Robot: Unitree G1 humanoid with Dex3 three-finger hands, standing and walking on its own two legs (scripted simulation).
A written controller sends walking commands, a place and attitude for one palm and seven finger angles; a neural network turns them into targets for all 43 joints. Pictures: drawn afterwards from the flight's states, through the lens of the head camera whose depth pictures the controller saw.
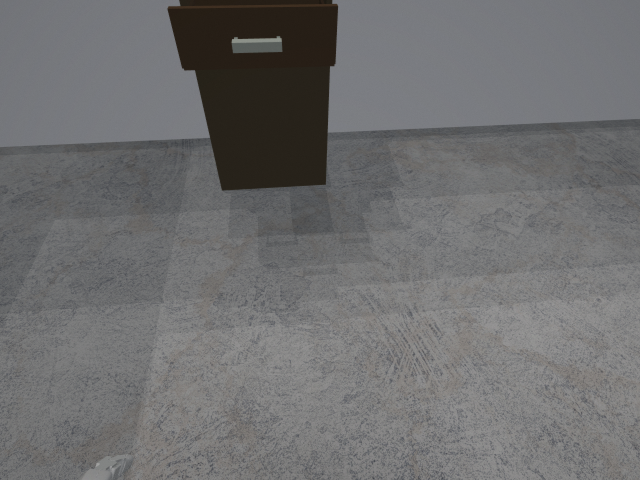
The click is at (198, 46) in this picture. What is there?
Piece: drawer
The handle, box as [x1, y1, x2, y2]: [232, 36, 281, 52]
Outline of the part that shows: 281,38 279,36 277,36 276,38 238,39 237,37 234,37 232,39 233,52 281,51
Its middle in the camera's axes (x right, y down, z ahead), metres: -0.18 -0.55 +1.09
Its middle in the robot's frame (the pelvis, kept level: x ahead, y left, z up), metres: +1.19 +0.24 +0.04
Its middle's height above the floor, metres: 0.81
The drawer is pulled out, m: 0.30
